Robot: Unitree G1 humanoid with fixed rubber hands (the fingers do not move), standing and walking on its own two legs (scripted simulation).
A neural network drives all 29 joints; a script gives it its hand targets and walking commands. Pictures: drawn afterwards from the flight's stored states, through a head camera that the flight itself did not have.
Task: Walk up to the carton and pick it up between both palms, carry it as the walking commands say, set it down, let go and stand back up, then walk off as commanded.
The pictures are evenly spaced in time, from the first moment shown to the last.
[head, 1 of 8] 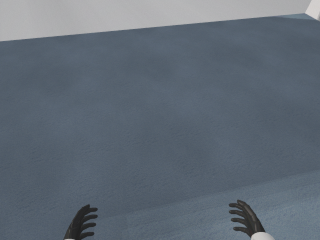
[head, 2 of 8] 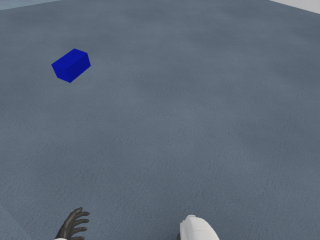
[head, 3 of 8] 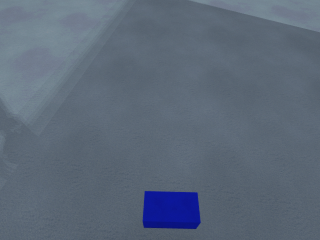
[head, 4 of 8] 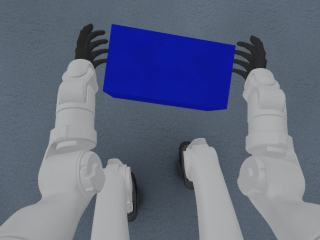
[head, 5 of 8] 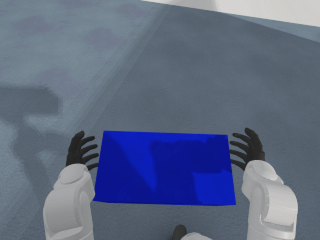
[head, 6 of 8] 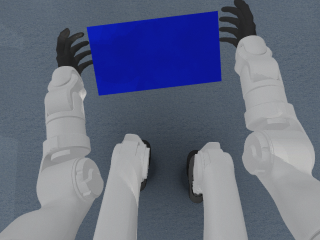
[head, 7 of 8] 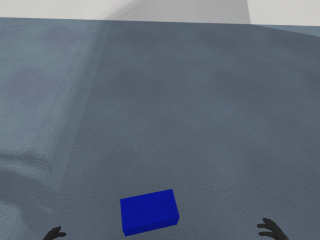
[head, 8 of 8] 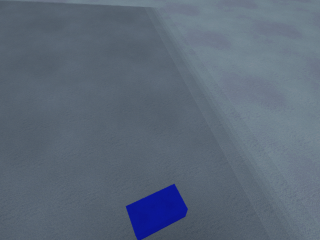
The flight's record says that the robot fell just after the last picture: no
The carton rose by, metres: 0.71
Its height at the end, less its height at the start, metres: +0.00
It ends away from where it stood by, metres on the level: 2.21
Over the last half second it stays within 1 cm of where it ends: yes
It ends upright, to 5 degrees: yes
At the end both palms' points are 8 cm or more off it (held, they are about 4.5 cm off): yes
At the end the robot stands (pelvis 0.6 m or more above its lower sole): yes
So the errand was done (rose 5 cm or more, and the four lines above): yes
